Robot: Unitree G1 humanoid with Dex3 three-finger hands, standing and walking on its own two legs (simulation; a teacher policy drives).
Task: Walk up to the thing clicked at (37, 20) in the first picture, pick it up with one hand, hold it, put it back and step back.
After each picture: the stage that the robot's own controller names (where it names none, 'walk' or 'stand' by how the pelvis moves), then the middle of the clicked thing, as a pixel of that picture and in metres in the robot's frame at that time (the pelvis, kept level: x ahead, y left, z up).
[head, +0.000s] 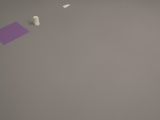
stand; (36, 20) +1.87 +0.55 -0.72
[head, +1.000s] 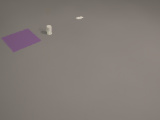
walk; (49, 30) +1.77 +0.28 -0.70
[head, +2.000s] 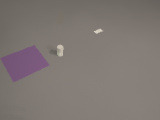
walk; (60, 50) +1.18 +0.12 -0.71
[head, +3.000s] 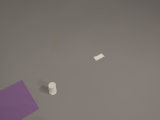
walk; (52, 88) +0.74 +0.17 -0.71
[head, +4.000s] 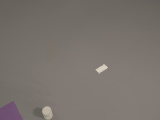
stand; (47, 113) +0.45 +0.20 -0.70
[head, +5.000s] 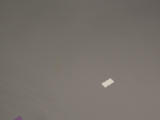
stand; out of the picture +0.42 +0.21 -0.72
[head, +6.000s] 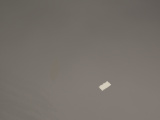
stand; out of the picture +0.42 +0.21 -0.73
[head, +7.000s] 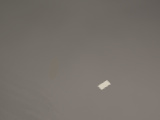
stand; out of the picture +0.41 +0.22 -0.73
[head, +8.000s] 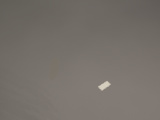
stand; out of the picture +0.40 +0.22 -0.73
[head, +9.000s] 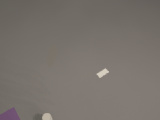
go down; (47, 119) +0.42 +0.21 -0.71
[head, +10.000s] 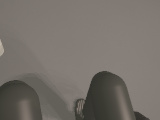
go down; out of the picture +0.49 +0.26 -0.29
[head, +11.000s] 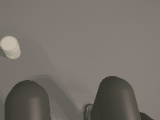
close in; (11, 48) +0.49 +0.24 -0.30
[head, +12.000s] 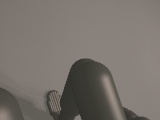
close in; out of the picture +0.48 +0.30 -0.23
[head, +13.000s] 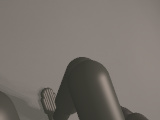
close; out of the picture +0.47 +0.30 -0.23
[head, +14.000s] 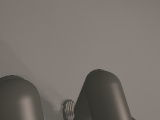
lift; out of the picture +0.42 +0.24 -0.26
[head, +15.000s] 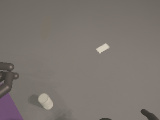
lift; (45, 101) +0.43 +0.18 -0.55
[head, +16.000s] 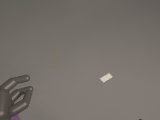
stand; out of the picture +0.40 +0.17 -0.67
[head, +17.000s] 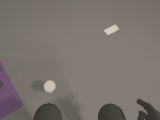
go down; (49, 86) +0.42 +0.16 -0.48
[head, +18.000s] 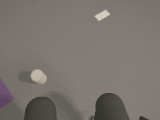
walk; (39, 77) +0.45 +0.18 -0.42
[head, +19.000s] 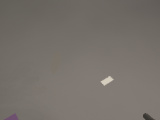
stand; out of the picture +0.39 +0.14 -0.66
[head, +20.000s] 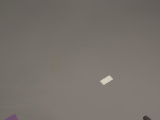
stand; out of the picture +0.39 +0.14 -0.66
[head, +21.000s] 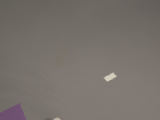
stand; out of the picture +0.41 +0.14 -0.68
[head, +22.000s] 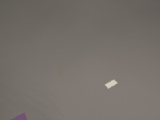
stand; out of the picture +0.41 +0.15 -0.72
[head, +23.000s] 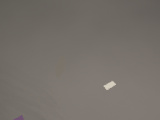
stand; out of the picture +0.38 +0.15 -0.73
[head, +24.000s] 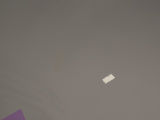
walk; out of the picture +0.39 +0.16 -0.72
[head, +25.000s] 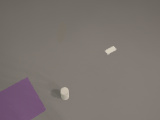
walk; (64, 93) +0.54 +0.09 -0.70
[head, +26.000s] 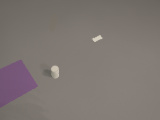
walk; (55, 72) +0.79 +0.14 -0.71
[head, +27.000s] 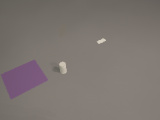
stand; (62, 67) +1.02 +0.20 -0.71
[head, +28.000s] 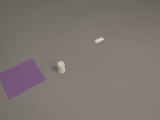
stand; (61, 67) +1.00 +0.16 -0.72
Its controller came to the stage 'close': yes
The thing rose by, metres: 0.01
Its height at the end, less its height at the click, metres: +0.00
